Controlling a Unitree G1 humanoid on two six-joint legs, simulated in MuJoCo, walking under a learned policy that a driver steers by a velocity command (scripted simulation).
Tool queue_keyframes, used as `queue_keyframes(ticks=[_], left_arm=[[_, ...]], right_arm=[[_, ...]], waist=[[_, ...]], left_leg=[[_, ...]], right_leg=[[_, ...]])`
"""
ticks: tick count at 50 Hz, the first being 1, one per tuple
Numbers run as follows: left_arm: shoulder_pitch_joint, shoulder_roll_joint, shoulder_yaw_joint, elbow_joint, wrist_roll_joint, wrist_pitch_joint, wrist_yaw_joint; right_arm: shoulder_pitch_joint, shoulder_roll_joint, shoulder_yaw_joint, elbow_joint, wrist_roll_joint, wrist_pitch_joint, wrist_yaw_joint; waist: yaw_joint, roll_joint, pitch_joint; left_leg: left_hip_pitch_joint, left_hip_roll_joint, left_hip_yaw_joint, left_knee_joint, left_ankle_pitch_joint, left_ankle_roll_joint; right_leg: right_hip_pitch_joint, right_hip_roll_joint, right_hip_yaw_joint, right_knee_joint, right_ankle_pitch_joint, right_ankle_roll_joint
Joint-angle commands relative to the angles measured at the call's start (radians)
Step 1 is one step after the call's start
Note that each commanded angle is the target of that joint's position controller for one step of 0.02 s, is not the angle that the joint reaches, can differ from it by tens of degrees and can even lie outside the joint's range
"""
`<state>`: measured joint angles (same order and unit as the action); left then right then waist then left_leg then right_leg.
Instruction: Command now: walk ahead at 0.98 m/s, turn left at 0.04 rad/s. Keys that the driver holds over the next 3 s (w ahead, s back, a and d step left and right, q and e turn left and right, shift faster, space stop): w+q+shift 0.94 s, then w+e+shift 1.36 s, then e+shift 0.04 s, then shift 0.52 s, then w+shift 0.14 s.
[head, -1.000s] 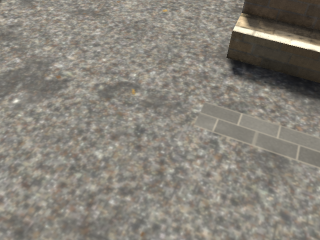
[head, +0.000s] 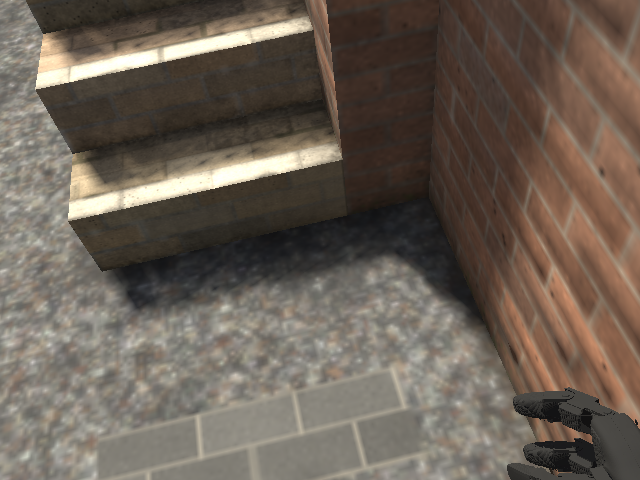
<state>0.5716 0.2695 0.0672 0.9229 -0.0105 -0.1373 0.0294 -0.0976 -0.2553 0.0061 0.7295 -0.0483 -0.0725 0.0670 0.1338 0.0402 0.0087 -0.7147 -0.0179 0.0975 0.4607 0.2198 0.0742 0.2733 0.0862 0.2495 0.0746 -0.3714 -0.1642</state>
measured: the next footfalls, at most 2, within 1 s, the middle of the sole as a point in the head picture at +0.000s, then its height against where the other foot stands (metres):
left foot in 0.06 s outside the picture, level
right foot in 0.42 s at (443, 408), level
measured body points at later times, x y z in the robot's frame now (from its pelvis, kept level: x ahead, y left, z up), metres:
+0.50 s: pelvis +0.46 +0.05 +0.01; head +0.50 +0.06 +0.46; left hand +0.60 +0.34 -0.07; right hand +0.51 -0.23 -0.12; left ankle +0.29 +0.08 -0.64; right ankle +0.56 -0.08 -0.72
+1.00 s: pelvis +0.79 +0.35 -0.01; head +0.84 +0.40 +0.44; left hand +0.72 +0.63 -0.12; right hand +1.05 +0.23 -0.14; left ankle +0.80 +0.41 -0.72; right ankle +0.85 +0.16 -0.56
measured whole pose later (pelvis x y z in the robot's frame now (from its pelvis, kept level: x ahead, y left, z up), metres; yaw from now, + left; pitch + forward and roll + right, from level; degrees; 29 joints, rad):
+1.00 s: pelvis +0.79 +0.35 -0.01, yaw +49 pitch +2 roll +2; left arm 0.12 0.21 -0.01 0.73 0.04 -0.11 0.03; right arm 0.24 -0.28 -0.06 0.80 -0.05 0.00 0.01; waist 0.01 -0.02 0.11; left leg -0.43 -0.23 -0.02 0.64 -0.24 0.15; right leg -0.56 -0.13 0.09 1.60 -0.36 -0.01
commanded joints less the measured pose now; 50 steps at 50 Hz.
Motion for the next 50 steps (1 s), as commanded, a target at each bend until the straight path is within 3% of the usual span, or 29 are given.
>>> queue_keyframes(ticks=[1,2,3,4,5,6,8,10,13,15,19,21,22,23,25,27,30,34,37,38,40,41,42,43,44,45,46,48,50], left_arm=[[-0.004,0.154,0.018,-0.021,0.034,-0.019,0.022],[-0.060,0.150,0.013,-0.026,0.046,-0.020,0.033],[-0.153,0.136,-0.002,-0.045,0.030,-0.024,0.035],[-0.099,0.022,-0.031,-0.080,-0.038,-0.011,0.039],[-0.155,0.138,-0.015,-0.088,0.019,-0.039,0.020],[-0.266,0.109,-0.020,-0.148,0.017,-0.041,0.024],[-0.351,0.095,-0.039,-0.202,0.062,-0.015,0.021],[-0.341,0.051,-0.057,-0.248,0.089,0.039,0.017],[-0.419,0.022,-0.071,-0.294,0.053,0.058,0.016],[-0.519,-0.007,-0.084,-0.310,0.008,0.051,0.009],[-0.438,0.114,-0.047,-0.272,0.029,0.031,0.031],[-0.228,0.239,0.003,-0.232,0.063,0.019,0.055],[-0.101,0.302,0.026,-0.219,0.105,0.018,0.055],[-0.116,0.289,0.042,-0.176,0.090,0.026,0.051],[-0.214,0.173,0.023,-0.170,0.068,0.008,0.035],[-0.220,0.161,0.008,-0.119,0.037,-0.017,0.036],[-0.185,0.114,-0.007,-0.054,0.013,-0.043,0.024],[-0.259,0.134,-0.012,-0.041,0.007,-0.055,0.020],[-0.243,0.121,-0.034,-0.030,-0.004,-0.039,-0.006],[-0.226,0.174,-0.026,-0.051,-0.006,-0.030,-0.007],[-0.243,0.320,0.024,-0.066,-0.006,-0.019,-0.010],[-0.294,0.316,0.026,-0.090,0.011,0.006,-0.006],[-0.353,0.322,0.043,-0.139,-0.016,0.017,-0.006],[-0.370,0.231,0.031,-0.151,0.005,0.026,-0.007],[-0.244,0.096,-0.002,-0.223,0.019,0.009,-0.023],[-0.188,0.109,-0.014,-0.245,0.023,-0.008,-0.006],[-0.202,0.111,-0.021,-0.232,0.020,-0.009,0.000],[-0.300,0.037,-0.055,-0.239,0.065,0.012,0.012],[-0.284,0.017,-0.067,-0.195,0.056,0.063,-0.004]], right_arm=[[0.032,-0.124,-0.034,-0.050,-0.006,-0.008,-0.020],[0.240,-0.152,-0.047,0.002,-0.006,-0.007,-0.038],[0.533,-0.180,-0.061,0.057,-0.002,-0.010,-0.053],[0.690,-0.284,-0.101,0.096,-0.030,-0.018,-0.048],[0.692,-0.247,-0.110,0.124,0.025,0.013,-0.048],[0.566,-0.248,-0.114,0.102,0.043,0.003,-0.057],[0.465,-0.161,-0.093,0.084,0.040,-0.002,-0.070],[0.423,-0.112,-0.067,0.091,0.042,-0.016,-0.055],[0.417,-0.189,-0.086,0.086,0.031,-0.023,-0.032],[0.438,-0.188,-0.096,0.102,0.038,-0.011,-0.030],[0.513,-0.215,-0.115,0.096,0.049,-0.017,-0.010],[0.485,-0.169,-0.096,0.065,0.078,-0.032,-0.019],[0.493,-0.059,-0.064,0.025,0.094,-0.040,-0.030],[0.520,-0.090,-0.061,-0.003,0.089,-0.016,-0.038],[0.374,-0.134,-0.066,-0.011,0.037,0.004,-0.024],[0.244,-0.137,-0.067,-0.057,0.000,0.052,-0.004],[0.179,-0.058,-0.045,-0.101,0.009,0.095,0.008],[0.055,-0.076,-0.044,-0.195,-0.004,0.107,0.028],[-0.006,-0.038,-0.032,-0.206,0.005,0.103,0.044],[0.000,-0.049,-0.040,-0.186,0.015,0.087,0.037],[0.164,-0.117,-0.073,-0.144,0.007,0.076,-0.006],[0.357,-0.155,-0.096,-0.099,0.007,0.067,-0.022],[0.544,-0.181,-0.121,-0.030,0.008,0.049,-0.034],[0.553,-0.250,-0.153,0.037,0.012,0.048,-0.046],[0.420,-0.368,-0.163,-0.022,-0.024,0.056,-0.047],[0.450,-0.388,-0.178,-0.040,-0.006,0.069,-0.043],[0.463,-0.338,-0.168,-0.027,0.013,0.071,-0.055],[0.454,-0.250,-0.134,-0.006,0.004,0.055,-0.071],[0.434,-0.133,-0.086,0.021,-0.008,0.030,-0.063]], waist=[[-0.109,-0.208,-0.026],[-0.232,-0.234,-0.098],[-0.409,-0.238,-0.235],[-0.394,0.169,-0.427],[-0.391,0.054,-0.526],[-0.312,0.034,-0.345],[-0.224,-0.159,-0.139],[-0.096,-0.161,0.001],[-0.084,-0.097,0.117],[-0.138,0.017,0.085],[-0.140,0.022,-0.069],[-0.010,-0.037,-0.214],[0.022,-0.190,-0.331],[-0.018,-0.328,-0.380],[-0.020,-0.157,-0.150],[-0.048,-0.092,-0.057],[-0.107,-0.123,0.044],[-0.185,-0.143,0.170],[-0.194,-0.166,0.143],[-0.192,-0.163,0.108],[-0.293,-0.252,-0.025],[-0.396,-0.275,-0.140],[-0.465,-0.232,-0.198],[-0.429,-0.040,-0.129],[-0.204,0.210,-0.138],[-0.213,0.085,-0.369],[-0.199,0.038,-0.353],[-0.158,-0.083,-0.216],[-0.125,-0.060,-0.196]], left_leg=[[0.284,-0.110,0.081,-0.008,-0.220,0.071],[0.478,-0.115,0.060,0.050,-0.300,0.111],[0.809,0.014,-0.097,0.065,-0.303,0.204],[1.384,0.352,-0.596,0.190,-0.296,0.462],[1.311,0.366,-0.925,-0.023,-0.307,0.476],[1.122,0.338,-0.840,-0.081,-0.385,0.427],[0.755,0.257,-0.708,-0.183,-0.367,0.333],[0.436,0.165,-0.600,-0.249,-0.383,0.269],[0.133,0.049,-0.462,-0.319,-0.303,0.251],[0.095,-0.030,-0.409,-0.324,-0.211,0.192],[0.374,-0.040,-0.447,-0.070,-0.037,0.100],[0.261,-0.091,-0.374,0.322,-0.111,0.055],[0.118,-0.116,-0.276,0.569,-0.609,0.043],[-0.067,-0.092,-0.190,0.774,-0.700,0.063],[-0.212,0.009,-0.189,0.863,-0.573,0.086],[-0.232,0.083,-0.203,0.878,-0.515,0.074],[-0.301,0.128,-0.213,0.936,-0.481,0.033],[-0.175,0.123,-0.120,0.718,-0.266,0.009],[0.105,0.043,0.006,0.415,-0.171,0.049],[0.200,-0.011,0.060,0.366,-0.132,0.058],[0.298,-0.057,0.038,0.386,-0.351,0.106],[0.508,-0.085,0.028,0.417,-0.400,0.132],[0.762,-0.093,-0.003,0.248,-0.319,0.159],[0.957,-0.071,-0.091,0.098,-0.168,0.127],[1.132,0.121,-0.466,0.160,0.294,0.211],[1.173,0.209,-0.660,0.049,0.253,0.339],[1.044,0.210,-0.716,-0.045,0.046,0.337],[0.800,0.184,-0.640,-0.083,-0.071,0.283],[0.630,0.196,-0.552,-0.104,0.092,0.265]], right_leg=[[-0.095,-0.234,-0.097,0.321,1.410,0.133],[-0.189,-0.267,-0.110,0.570,1.577,0.139],[-0.384,-0.288,-0.143,0.964,1.532,0.131],[-1.012,-0.128,-0.189,1.643,0.518,0.213],[-1.076,0.009,-0.167,1.728,-0.076,0.181],[-1.107,-0.103,-0.027,1.674,0.031,0.177],[-1.038,-0.143,-0.050,1.554,0.046,0.157],[-0.943,-0.161,-0.097,1.319,0.029,0.142],[-0.716,-0.148,-0.244,0.815,0.004,0.178],[-0.501,-0.088,-0.307,0.607,0.214,0.210],[-0.339,-0.065,-0.285,0.364,0.373,0.203],[-0.048,-0.280,-0.084,0.338,0.150,0.137],[0.120,-0.553,0.217,0.284,-0.108,0.065],[0.147,-0.664,0.559,0.228,-0.424,-0.018],[-0.011,-0.545,0.329,0.203,-0.346,0.007],[-0.112,-0.518,0.155,0.168,-0.098,0.035],[-0.178,-0.475,-0.061,0.106,0.066,0.079],[-0.386,-0.386,-0.401,-0.006,0.425,0.146],[-0.421,-0.322,-0.576,0.017,0.831,0.167],[-0.380,-0.323,-0.570,0.067,1.077,0.154],[-0.231,-0.383,-0.551,0.356,1.412,0.156],[-0.267,-0.405,-0.523,0.606,1.586,0.132],[-0.416,-0.381,-0.496,0.888,1.424,0.123],[-0.709,-0.240,-0.469,1.217,0.534,0.137],[-1.075,-0.122,-0.404,1.632,-0.068,0.183],[-1.077,-0.137,-0.215,1.660,0.015,0.140],[-1.060,-0.155,-0.197,1.663,0.061,0.148],[-1.086,-0.198,-0.191,1.630,-0.036,0.154],[-1.023,-0.210,-0.223,1.641,-0.053,0.150]])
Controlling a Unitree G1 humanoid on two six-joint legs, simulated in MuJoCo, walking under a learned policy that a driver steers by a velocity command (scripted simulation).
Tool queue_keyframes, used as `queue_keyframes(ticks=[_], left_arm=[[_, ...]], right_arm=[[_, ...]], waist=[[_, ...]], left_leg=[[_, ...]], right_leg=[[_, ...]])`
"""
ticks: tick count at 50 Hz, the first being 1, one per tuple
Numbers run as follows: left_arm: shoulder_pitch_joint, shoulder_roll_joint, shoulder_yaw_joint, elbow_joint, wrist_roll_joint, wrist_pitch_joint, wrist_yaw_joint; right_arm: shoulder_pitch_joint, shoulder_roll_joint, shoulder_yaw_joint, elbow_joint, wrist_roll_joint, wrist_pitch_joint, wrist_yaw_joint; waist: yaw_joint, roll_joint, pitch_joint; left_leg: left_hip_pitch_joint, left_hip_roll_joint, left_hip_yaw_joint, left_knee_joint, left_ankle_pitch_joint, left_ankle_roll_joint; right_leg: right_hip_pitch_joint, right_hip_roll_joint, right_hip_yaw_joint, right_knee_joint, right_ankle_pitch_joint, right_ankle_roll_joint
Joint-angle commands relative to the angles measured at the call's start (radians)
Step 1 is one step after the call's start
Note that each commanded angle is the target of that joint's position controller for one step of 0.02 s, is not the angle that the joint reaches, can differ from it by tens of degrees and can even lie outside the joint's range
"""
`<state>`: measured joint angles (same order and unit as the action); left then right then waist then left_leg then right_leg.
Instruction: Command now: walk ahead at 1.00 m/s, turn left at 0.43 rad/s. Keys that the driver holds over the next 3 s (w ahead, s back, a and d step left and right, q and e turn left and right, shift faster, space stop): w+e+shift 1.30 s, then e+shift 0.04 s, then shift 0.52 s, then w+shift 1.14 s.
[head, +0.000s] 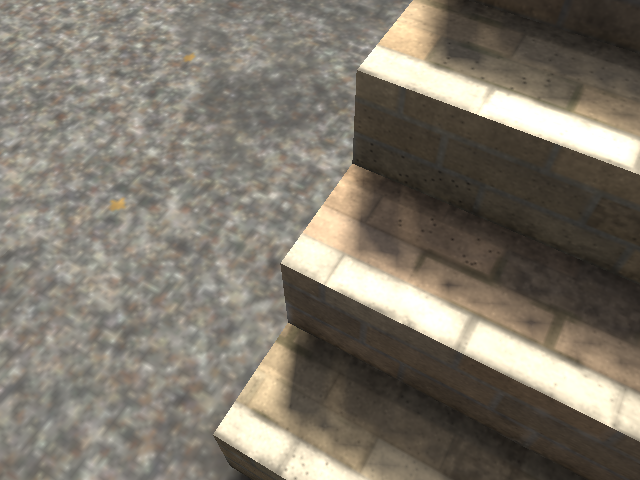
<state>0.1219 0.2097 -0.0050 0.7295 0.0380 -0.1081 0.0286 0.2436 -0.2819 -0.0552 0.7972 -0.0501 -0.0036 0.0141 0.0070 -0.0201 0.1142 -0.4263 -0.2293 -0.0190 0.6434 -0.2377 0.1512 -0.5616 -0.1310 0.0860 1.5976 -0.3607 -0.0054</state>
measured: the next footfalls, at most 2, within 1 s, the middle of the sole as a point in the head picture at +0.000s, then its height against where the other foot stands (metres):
right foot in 0.42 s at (394, 454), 0.21 m higher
left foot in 0.70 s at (264, 379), level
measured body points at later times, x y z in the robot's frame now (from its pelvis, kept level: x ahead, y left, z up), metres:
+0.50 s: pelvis +0.35 -0.01 +0.20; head +0.38 +0.00 +0.65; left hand +0.47 +0.23 +0.05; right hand +0.54 -0.28 +0.18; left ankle +0.42 +0.14 -0.28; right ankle +0.34 -0.07 -0.51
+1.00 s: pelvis +0.54 +0.00 +0.26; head +0.57 +0.01 +0.71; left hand +0.87 +0.05 +0.21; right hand +0.46 -0.28 +0.15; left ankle +0.50 +0.16 -0.46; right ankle +0.55 -0.08 -0.30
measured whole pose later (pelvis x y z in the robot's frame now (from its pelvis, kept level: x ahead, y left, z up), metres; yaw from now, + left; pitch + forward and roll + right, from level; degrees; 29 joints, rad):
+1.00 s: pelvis +0.54 +0.00 +0.26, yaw -39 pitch +1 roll -1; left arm 0.00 0.21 0.04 0.52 0.00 0.02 0.02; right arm 0.25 -0.28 -0.04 0.81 -0.01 -0.07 -0.01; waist 0.07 -0.01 0.03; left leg -0.08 0.13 0.26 0.60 -0.08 -0.01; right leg -0.89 0.17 -0.07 1.55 -0.69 -0.16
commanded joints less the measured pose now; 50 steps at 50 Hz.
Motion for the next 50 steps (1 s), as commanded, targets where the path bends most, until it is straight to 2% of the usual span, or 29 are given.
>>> queue_keyframes(ticks=[1,4,7,8,11,12,14,15,16,17,18,19,21,22,24,27,30,31,33,35,36,37,38,39,41,46,48,49,50], left_arm=[[0.187,0.085,0.009,0.011,-0.009,0.048,0.001],[0.007,-0.013,-0.001,-0.039,-0.041,0.064,0.035],[-0.279,-0.150,-0.050,-0.170,-0.024,0.041,0.037],[-0.276,-0.159,-0.067,-0.185,-0.036,0.044,0.028],[-0.275,-0.111,-0.086,-0.223,-0.027,0.086,0.001],[-0.099,-0.052,-0.067,-0.143,-0.021,0.092,0.003],[0.029,0.063,-0.034,-0.114,-0.053,0.120,0.028],[0.256,0.157,0.006,-0.037,-0.084,0.107,0.013],[0.367,0.230,0.039,0.057,-0.094,0.097,0.013],[0.112,0.229,0.067,0.025,-0.110,0.069,0.024],[0.059,0.144,0.083,0.024,-0.041,0.079,0.028],[0.069,0.088,0.084,0.081,-0.041,0.088,0.045],[0.241,0.029,0.064,0.253,-0.038,0.064,0.043],[0.168,0.016,0.056,0.214,-0.025,0.044,0.018],[-0.010,0.084,0.077,0.151,-0.021,0.017,-0.016],[-0.138,0.110,0.075,0.052,-0.022,-0.026,0.001],[0.124,0.204,0.109,0.048,0.048,0.012,0.014],[0.137,0.192,0.119,0.015,0.067,0.032,0.013],[0.037,0.198,0.142,-0.050,0.043,0.066,-0.008],[-0.073,0.100,0.130,-0.152,-0.013,0.038,-0.021],[-0.021,0.025,0.115,-0.173,-0.064,0.025,-0.017],[0.070,0.027,0.089,-0.208,-0.085,0.035,0.006],[0.058,0.046,0.076,-0.228,-0.076,0.047,0.061],[-0.124,0.019,0.071,-0.268,-0.062,0.048,0.084],[-0.327,0.062,0.069,-0.320,-0.027,0.055,0.054],[-0.053,0.097,0.075,-0.282,-0.019,0.116,-0.021],[0.116,0.131,0.102,-0.245,-0.061,0.153,-0.007],[0.097,0.180,0.125,-0.199,-0.042,0.147,-0.006],[0.121,0.202,0.131,-0.194,-0.039,0.132,0.000]], right_arm=[[0.110,-0.078,-0.009,-0.015,-0.006,-0.051,-0.002],[0.260,-0.101,0.003,0.099,-0.006,-0.076,0.021],[0.428,-0.085,0.018,0.240,-0.008,-0.072,-0.008],[0.370,-0.077,0.033,0.246,0.003,-0.064,-0.009],[0.194,0.024,0.083,0.216,0.034,-0.057,-0.033],[0.157,-0.016,0.068,0.192,0.056,-0.065,-0.043],[0.131,-0.236,0.007,0.167,0.150,-0.118,-0.109],[0.046,-0.317,-0.024,0.108,0.159,-0.124,-0.116],[0.069,-0.254,-0.021,0.034,0.174,-0.120,-0.096],[0.214,-0.198,-0.017,0.080,0.113,-0.106,-0.053],[0.160,-0.158,0.005,-0.014,0.017,-0.106,-0.016],[-0.023,-0.054,0.021,-0.083,-0.007,-0.102,0.003],[-0.296,0.135,0.077,-0.199,-0.039,-0.125,-0.030],[-0.084,0.193,0.102,-0.201,-0.026,-0.108,-0.025],[-0.158,0.150,0.113,-0.291,-0.050,-0.066,-0.021],[-0.161,0.024,0.082,-0.285,0.015,-0.058,-0.033],[-0.298,0.028,0.077,-0.346,0.023,-0.074,-0.028],[-0.296,0.021,0.076,-0.355,0.054,-0.095,-0.019],[-0.169,0.039,0.068,-0.322,0.102,-0.109,-0.016],[0.098,-0.003,0.024,-0.185,0.075,-0.093,-0.041],[0.067,-0.052,0.022,-0.150,0.006,-0.101,-0.033],[0.001,-0.170,-0.021,-0.158,-0.094,-0.092,-0.049],[-0.078,-0.163,-0.033,-0.218,-0.098,-0.105,-0.036],[-0.098,-0.098,-0.012,-0.204,-0.069,-0.130,-0.029],[-0.053,-0.038,0.009,-0.099,-0.049,-0.186,-0.035],[-0.233,-0.146,-0.029,-0.084,0.005,-0.138,-0.016],[-0.114,-0.235,-0.043,-0.087,0.044,-0.108,-0.031],[-0.090,-0.150,-0.013,-0.171,0.072,-0.061,-0.033],[-0.151,-0.151,-0.012,-0.221,0.066,-0.059,-0.008]], waist=[[0.019,-0.005,-0.274],[-0.040,0.123,-0.172],[-0.091,0.013,0.010],[-0.029,-0.061,0.020],[0.049,-0.021,0.038],[0.112,0.055,-0.111],[0.242,0.177,-0.290],[0.362,0.077,-0.386],[0.341,-0.105,-0.448],[0.127,-0.458,-0.665],[0.039,-0.082,-0.763],[0.027,0.052,-0.590],[0.056,0.138,-0.231],[-0.092,0.166,-0.205],[-0.142,0.100,-0.108],[-0.136,0.027,-0.074],[0.015,0.048,-0.129],[0.034,0.019,-0.209],[-0.040,-0.148,-0.317],[-0.125,-0.034,-0.332],[-0.031,0.099,-0.243],[0.020,0.221,-0.481],[0.039,0.181,-0.574],[0.036,0.110,-0.393],[0.003,-0.021,-0.084],[0.225,0.034,-0.194],[0.221,0.232,-0.331],[0.176,0.116,-0.405],[0.219,-0.009,-0.446]], left_leg=[[0.291,0.402,-0.397,-0.278,0.620,0.169],[0.378,0.450,-0.412,-0.246,0.464,0.141],[0.513,0.469,-0.313,-0.245,0.510,0.013],[0.437,0.438,-0.186,-0.329,0.472,-0.070],[-0.029,0.314,0.065,-0.598,0.869,-0.143],[-0.019,0.330,0.164,-0.537,1.589,-0.137],[0.147,0.494,0.037,-0.290,2.289,-0.116],[0.279,0.467,0.030,-0.001,2.470,-0.180],[-0.100,0.216,0.115,0.545,2.058,-0.340],[-0.315,0.009,-0.118,1.232,0.094,-0.333],[-0.299,0.098,-0.226,1.341,0.103,-0.252],[-0.285,0.151,-0.201,1.299,0.124,-0.209],[-0.541,0.174,-0.074,1.433,-0.050,-0.143],[-0.633,0.170,-0.098,1.479,-0.016,-0.136],[-0.553,0.239,-0.075,1.310,-0.046,-0.133],[-0.130,0.270,0.109,0.763,0.053,-0.178],[-0.290,0.188,0.244,0.444,-0.341,-0.202],[-0.217,0.186,0.231,0.254,-0.205,-0.212],[0.089,0.163,0.236,-0.185,0.106,-0.226],[0.614,0.289,0.120,-0.459,0.570,-0.192],[0.902,0.414,0.027,-0.206,1.008,-0.232],[1.053,0.727,-0.147,-0.025,1.056,-0.036],[0.868,0.867,-0.308,-0.198,0.519,0.088],[0.700,0.823,-0.275,-0.340,0.245,0.067],[0.509,0.666,-0.044,-0.378,0.639,-0.001],[0.162,0.346,0.392,-0.350,1.036,-0.172],[0.216,0.441,0.257,-0.140,1.534,-0.033],[0.159,0.396,0.227,0.158,1.639,-0.041],[0.015,0.306,0.213,0.561,1.104,-0.092]], right_leg=[[-0.204,0.002,-0.057,0.160,-0.049,-0.017],[-0.695,0.097,-0.074,0.832,-0.291,-0.116],[-1.154,0.232,0.057,1.142,-0.331,-0.195],[-1.069,0.223,-0.014,0.859,-0.233,-0.190],[-0.438,0.221,-0.276,0.360,-0.113,-0.171],[-0.106,0.248,-0.357,0.242,-0.063,-0.177],[0.216,0.262,-0.199,-0.108,-0.215,-0.155],[0.343,0.334,-0.234,-0.334,-0.015,-0.131],[0.713,0.304,0.006,-0.726,-0.168,-0.311],[0.859,0.029,0.637,-1.044,0.060,-0.458],[0.784,0.012,0.680,-0.916,0.150,-0.454],[0.517,0.094,0.496,-0.880,0.137,-0.408],[0.323,0.220,0.158,-0.970,0.337,-0.303],[0.335,0.157,0.184,-1.019,0.461,-0.323],[0.002,0.156,0.251,-1.177,0.098,-0.326],[-0.344,0.207,0.139,-1.281,0.235,-0.317],[0.227,0.219,0.164,-1.173,0.641,-0.307],[0.383,0.222,0.155,-1.038,0.810,-0.259],[0.395,0.261,0.144,-0.771,0.732,-0.170],[-0.015,0.323,0.031,-0.280,0.235,-0.125],[-0.552,0.333,-0.070,0.064,-0.148,-0.073],[-0.730,0.230,-0.127,0.562,-0.206,-0.048],[-0.684,0.164,-0.060,0.812,-0.206,-0.038],[-0.772,0.166,-0.035,0.911,-0.219,-0.042],[-0.814,0.132,-0.031,0.840,-0.237,-0.087],[-0.093,0.208,-0.174,0.007,-0.054,-0.178],[0.211,0.307,-0.249,-0.296,-0.183,-0.155],[0.288,0.449,-0.226,-0.260,-0.201,-0.186],[0.372,0.358,0.001,-0.494,-0.197,-0.280]])
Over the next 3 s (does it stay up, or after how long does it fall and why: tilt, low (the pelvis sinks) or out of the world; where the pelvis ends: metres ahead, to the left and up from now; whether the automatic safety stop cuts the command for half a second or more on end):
stays up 0.67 0.89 0.03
